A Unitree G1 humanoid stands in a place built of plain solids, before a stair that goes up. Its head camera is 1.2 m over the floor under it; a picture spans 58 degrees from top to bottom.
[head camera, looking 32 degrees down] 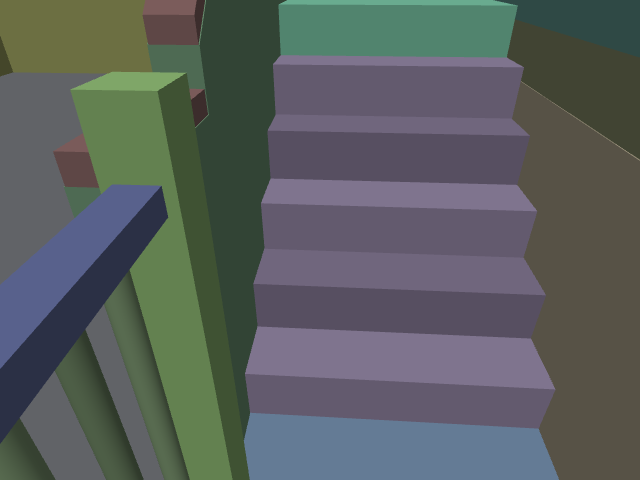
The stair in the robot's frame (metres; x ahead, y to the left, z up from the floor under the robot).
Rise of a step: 0.18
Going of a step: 0.20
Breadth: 0.90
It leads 4 degrees to the right of straight ahead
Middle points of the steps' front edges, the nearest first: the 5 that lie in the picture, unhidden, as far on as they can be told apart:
0.85 -0.23 0.18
1.05 -0.24 0.36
1.25 -0.25 0.54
1.46 -0.26 0.73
1.66 -0.28 0.91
